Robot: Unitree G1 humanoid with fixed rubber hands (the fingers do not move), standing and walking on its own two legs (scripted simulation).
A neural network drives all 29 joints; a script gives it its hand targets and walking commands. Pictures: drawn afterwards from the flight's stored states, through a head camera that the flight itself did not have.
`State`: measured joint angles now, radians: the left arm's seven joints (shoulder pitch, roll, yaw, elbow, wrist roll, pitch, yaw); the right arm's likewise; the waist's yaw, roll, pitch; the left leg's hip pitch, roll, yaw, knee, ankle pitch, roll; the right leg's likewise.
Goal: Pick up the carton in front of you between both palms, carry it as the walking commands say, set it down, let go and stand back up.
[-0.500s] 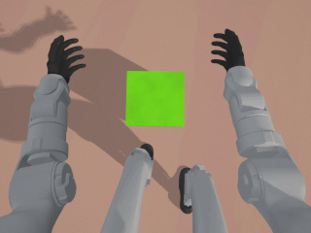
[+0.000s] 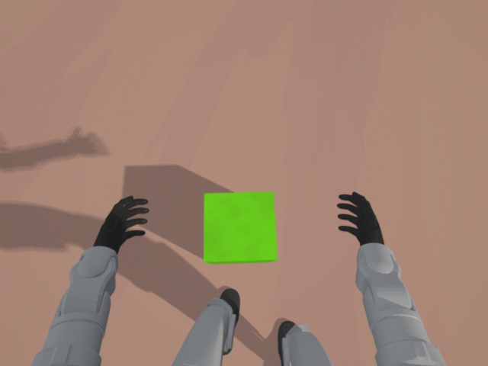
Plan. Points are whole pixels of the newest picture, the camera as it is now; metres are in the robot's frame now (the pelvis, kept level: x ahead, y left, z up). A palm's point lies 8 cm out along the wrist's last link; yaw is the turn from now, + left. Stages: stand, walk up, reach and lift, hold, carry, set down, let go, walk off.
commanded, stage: let go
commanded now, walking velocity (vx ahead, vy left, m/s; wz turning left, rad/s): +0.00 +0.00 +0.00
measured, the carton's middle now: (240, 231) +0.39 +0.07 -0.60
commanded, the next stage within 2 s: stand in 0.88 s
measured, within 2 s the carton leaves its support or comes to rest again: neither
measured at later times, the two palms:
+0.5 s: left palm (117, 323) +0.18 +0.20 -0.02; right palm (486, 343) +0.21 -0.27 -0.02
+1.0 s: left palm (91, 315) +0.18 +0.24 -0.03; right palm out of the picture +0.20 -0.29 -0.03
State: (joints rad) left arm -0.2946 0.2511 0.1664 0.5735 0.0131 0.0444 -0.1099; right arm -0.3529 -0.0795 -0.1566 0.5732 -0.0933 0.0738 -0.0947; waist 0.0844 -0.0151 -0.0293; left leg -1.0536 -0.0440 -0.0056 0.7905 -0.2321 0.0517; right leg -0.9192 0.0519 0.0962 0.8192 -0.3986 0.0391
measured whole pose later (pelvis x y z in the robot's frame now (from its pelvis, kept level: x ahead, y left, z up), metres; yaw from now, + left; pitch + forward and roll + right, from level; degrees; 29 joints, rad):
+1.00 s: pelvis +0.05 -0.04 +0.05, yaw +2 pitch -1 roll +0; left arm 0.22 0.30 0.05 0.53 0.04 0.09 0.01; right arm 0.19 -0.25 -0.03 0.65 -0.05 0.04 -0.02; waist 0.01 -0.04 0.01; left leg -0.26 -0.03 -0.04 0.53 -0.26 0.00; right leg -0.10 0.05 0.08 0.49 -0.38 -0.03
